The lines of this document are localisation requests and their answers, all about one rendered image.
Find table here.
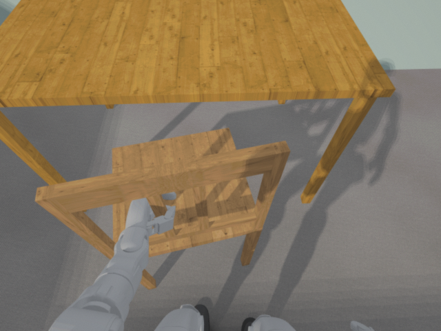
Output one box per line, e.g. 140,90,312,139
0,0,396,212

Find left robot hand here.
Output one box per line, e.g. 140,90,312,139
125,192,176,236

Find right robot foot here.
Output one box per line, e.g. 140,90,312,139
241,317,255,331

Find right robot thigh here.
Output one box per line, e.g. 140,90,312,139
248,317,295,331

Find chair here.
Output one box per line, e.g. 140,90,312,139
35,128,291,290

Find robot left forearm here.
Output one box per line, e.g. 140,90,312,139
48,227,149,331

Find left robot upper arm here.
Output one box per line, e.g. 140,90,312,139
52,307,124,331

